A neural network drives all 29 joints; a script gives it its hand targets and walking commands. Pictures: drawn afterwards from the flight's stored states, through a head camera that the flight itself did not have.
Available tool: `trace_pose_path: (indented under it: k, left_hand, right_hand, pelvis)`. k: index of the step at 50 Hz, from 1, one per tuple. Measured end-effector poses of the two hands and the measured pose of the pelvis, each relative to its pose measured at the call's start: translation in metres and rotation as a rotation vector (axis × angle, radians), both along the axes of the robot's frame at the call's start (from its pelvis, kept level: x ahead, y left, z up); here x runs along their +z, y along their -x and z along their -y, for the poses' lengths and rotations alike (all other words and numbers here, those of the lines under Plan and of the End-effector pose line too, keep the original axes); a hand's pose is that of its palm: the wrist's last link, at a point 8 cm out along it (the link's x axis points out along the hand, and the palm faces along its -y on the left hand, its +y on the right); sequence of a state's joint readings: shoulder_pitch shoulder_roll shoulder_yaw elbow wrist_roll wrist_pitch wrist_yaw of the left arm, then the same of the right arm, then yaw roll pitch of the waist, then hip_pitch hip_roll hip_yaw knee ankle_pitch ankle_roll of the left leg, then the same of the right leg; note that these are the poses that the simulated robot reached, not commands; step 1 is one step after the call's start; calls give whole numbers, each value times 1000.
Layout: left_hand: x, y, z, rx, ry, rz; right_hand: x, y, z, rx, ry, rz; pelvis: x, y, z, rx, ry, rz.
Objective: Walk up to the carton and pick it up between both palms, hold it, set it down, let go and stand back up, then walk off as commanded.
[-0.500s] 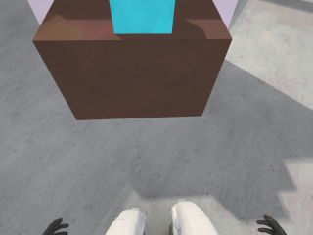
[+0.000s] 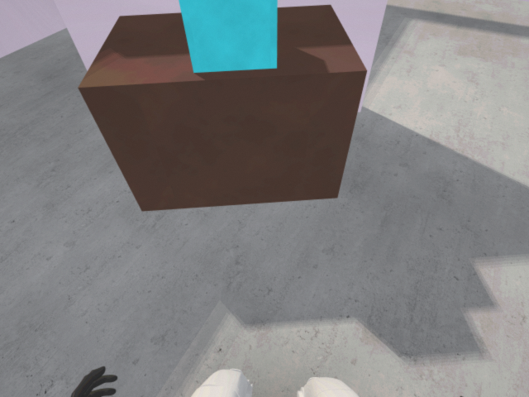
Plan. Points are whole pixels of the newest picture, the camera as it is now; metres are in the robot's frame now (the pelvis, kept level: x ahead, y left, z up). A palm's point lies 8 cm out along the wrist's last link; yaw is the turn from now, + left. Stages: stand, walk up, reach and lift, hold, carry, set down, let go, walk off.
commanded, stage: walk off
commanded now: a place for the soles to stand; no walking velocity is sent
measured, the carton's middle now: (232, 20) +1.21 +0.13 +0.04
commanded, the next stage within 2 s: stand in 1.46 s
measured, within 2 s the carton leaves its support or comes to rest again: neither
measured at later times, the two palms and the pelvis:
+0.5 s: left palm out of the picture +0.07 +0.31 -0.10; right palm out of the picture +0.06 -0.30 -0.06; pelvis +0.00 +0.02 +0.01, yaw +1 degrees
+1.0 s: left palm out of the picture +0.11 +0.29 -0.12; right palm (490, 396) +0.13 -0.31 -0.07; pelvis +0.05 +0.00 +0.00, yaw +2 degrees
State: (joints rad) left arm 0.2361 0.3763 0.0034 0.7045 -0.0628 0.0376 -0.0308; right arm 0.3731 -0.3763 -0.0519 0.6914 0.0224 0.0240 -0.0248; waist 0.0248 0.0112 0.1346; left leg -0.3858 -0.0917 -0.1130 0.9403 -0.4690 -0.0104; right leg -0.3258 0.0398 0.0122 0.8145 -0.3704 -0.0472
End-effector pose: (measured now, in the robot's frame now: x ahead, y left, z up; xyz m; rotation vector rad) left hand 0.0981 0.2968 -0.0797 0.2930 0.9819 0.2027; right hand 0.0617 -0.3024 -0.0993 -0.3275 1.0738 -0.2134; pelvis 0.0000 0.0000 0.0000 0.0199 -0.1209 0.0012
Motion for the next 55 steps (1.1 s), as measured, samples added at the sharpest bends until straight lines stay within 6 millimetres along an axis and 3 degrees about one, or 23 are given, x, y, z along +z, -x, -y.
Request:
trace_pose_path:
  k: [5, 9, 18, 25, 31, 35, 42, 47, 55]
  left_hand:
    - [0, 4, -20, 16, 4, 42]
    - [-3, 2, -28, 12, 31, 49]
    - [-19, 11, -5, 3, 104, 9]
    - [-20, 27, -10, 30, 97, -43]
    - [-24, 11, -34, 40, 88, -63]
    - [-24, -1, -40, 35, 94, -71]
    - [-34, -11, -23, 30, 116, -102]
    - [-43, -14, -2, 25, 109, -113]
    - [-24, -16, -5, 40, 57, -102]
  right_hand:
    - [-2, 14, -18, 6, 6, -1]
    - [9, 25, -25, -5, 33, 7]
    - [42, 23, -2, -5, 105, 14]
    - [43, 1, -5, 22, 101, 13]
    - [35, -26, -30, 41, 88, 19]
    - [40, -37, -37, 42, 93, 22]
    - [45, -48, -22, 43, 116, -5]
    - [32, -60, -1, 47, 108, 4]
    - [19, -84, -4, 67, 56, 37]
  pelvis:
    - [-3, 4, -18, 16, 32, -12]
    - [0, 6, -29, 16, 46, -13]
    - [10, 10, -15, 14, 25, -51]
    - [13, -2, -17, 15, 24, -18]
    - [7, -23, -38, 23, 53, -44]
    - [10, -34, -44, 27, 58, -52]
    - [9, -46, -32, 27, 40, -69]
    - [-1, -49, -12, 27, 14, -50]
    - [2, -54, -6, 37, 10, -42]
